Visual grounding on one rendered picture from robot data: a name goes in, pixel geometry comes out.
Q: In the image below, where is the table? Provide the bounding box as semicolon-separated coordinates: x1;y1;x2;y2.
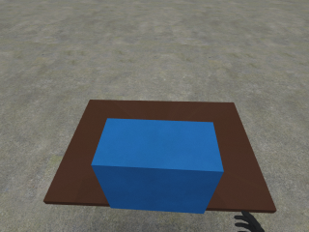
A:
43;100;277;214

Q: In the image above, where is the right robot hand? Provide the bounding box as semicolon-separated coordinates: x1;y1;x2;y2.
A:
234;210;265;232

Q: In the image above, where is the carton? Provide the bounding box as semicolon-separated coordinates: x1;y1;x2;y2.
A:
91;118;224;214

